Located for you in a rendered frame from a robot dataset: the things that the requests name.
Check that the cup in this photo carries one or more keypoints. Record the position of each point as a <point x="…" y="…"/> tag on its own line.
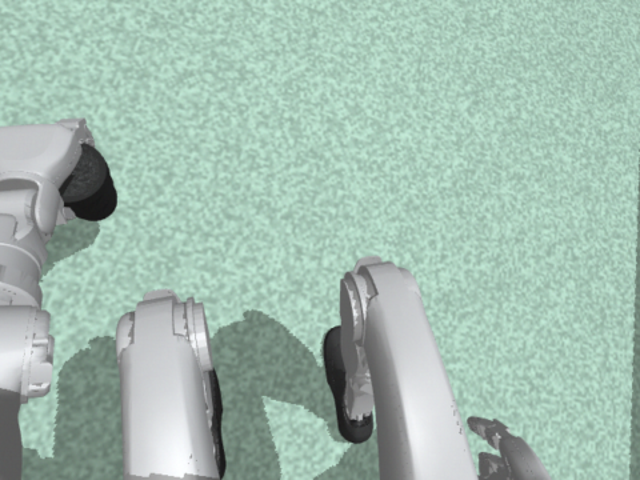
<point x="89" y="190"/>

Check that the right robot foot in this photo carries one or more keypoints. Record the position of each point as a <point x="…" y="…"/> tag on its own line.
<point x="351" y="430"/>

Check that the left robot hand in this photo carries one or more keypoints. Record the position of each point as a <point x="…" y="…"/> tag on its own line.
<point x="51" y="151"/>

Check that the left robot arm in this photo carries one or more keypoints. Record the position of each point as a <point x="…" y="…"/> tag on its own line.
<point x="29" y="206"/>

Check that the left robot foot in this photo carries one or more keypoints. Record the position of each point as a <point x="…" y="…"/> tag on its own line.
<point x="216" y="423"/>

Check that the right robot hand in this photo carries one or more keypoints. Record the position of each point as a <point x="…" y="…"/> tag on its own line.
<point x="517" y="462"/>

